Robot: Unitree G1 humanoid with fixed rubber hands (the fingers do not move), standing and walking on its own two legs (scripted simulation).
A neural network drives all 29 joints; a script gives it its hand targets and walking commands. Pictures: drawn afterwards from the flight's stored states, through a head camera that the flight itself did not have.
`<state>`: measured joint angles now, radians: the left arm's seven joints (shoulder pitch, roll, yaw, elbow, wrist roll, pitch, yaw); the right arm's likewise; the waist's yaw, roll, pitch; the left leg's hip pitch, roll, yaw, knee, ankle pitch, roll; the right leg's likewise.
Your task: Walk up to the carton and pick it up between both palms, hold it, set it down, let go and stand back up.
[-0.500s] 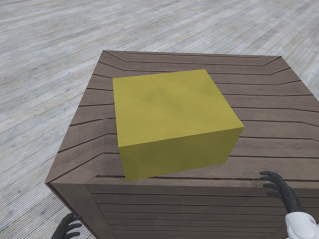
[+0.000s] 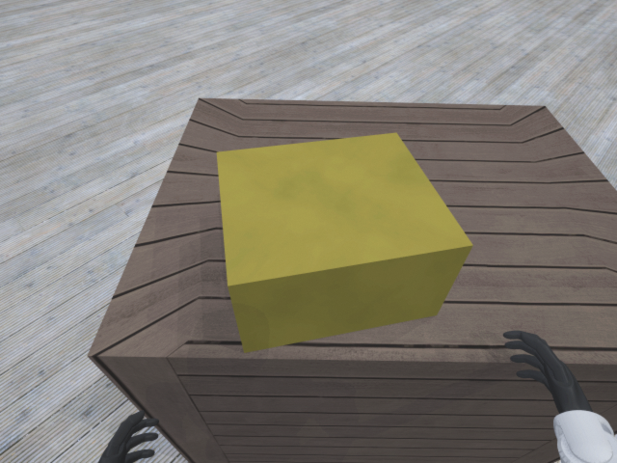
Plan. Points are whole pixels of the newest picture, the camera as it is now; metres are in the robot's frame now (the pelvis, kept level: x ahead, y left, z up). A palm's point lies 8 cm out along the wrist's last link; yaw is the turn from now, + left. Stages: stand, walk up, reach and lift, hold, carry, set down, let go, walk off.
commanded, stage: stand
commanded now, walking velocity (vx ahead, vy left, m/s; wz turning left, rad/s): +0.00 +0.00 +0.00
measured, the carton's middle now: (326, 233) +0.44 +0.00 +0.03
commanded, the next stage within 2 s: none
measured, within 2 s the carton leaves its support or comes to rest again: neither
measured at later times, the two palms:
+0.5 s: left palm out of the picture +0.12 +0.28 -0.09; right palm (564, 396) +0.20 -0.28 +0.01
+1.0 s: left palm out of the picture +0.12 +0.28 -0.09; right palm (564, 397) +0.20 -0.28 +0.01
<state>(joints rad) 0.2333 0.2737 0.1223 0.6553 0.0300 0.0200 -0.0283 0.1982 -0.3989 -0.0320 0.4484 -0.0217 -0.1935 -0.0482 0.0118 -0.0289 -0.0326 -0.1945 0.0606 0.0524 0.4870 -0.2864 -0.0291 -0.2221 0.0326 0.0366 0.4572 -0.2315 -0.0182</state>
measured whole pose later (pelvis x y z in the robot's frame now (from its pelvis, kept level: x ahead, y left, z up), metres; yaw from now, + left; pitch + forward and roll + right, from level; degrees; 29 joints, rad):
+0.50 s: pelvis +0.00 +0.00 +0.00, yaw +0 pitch +0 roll -1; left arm 0.23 0.27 0.12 0.66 0.03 0.02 -0.03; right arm 0.21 -0.41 -0.03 0.43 -0.02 -0.20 -0.05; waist 0.01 -0.02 -0.02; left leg -0.19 0.06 0.05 0.49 -0.29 -0.03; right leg -0.22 0.03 0.04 0.46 -0.23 -0.02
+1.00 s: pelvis +0.00 +0.00 +0.00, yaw +0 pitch +0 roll -1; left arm 0.23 0.27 0.12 0.66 0.03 0.02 -0.03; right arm 0.21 -0.42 -0.03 0.40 -0.02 -0.20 -0.06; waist 0.01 -0.01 -0.01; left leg -0.19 0.06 0.05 0.49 -0.29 -0.03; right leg -0.22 0.03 0.04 0.46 -0.23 -0.02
